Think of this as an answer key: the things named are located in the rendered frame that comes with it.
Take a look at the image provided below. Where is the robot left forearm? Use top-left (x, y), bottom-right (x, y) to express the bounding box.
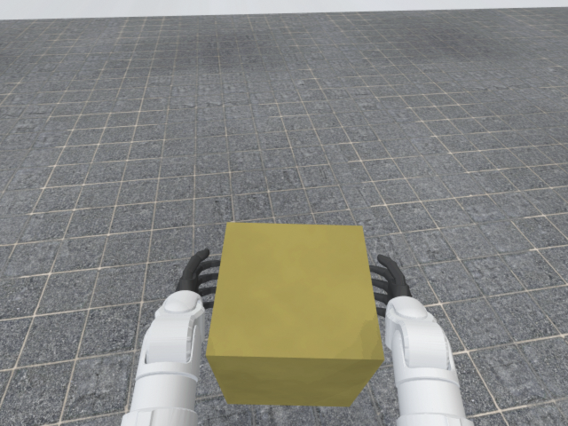
top-left (121, 290), bottom-right (205, 426)

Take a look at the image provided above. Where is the carton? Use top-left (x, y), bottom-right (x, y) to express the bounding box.
top-left (206, 222), bottom-right (384, 406)

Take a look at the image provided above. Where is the robot right forearm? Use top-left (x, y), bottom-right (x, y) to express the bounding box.
top-left (385, 296), bottom-right (474, 426)

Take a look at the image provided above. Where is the right robot hand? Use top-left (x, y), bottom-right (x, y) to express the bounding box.
top-left (369, 254), bottom-right (412, 318)

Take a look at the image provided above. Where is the left robot hand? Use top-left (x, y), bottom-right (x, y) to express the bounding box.
top-left (175, 249), bottom-right (221, 310)

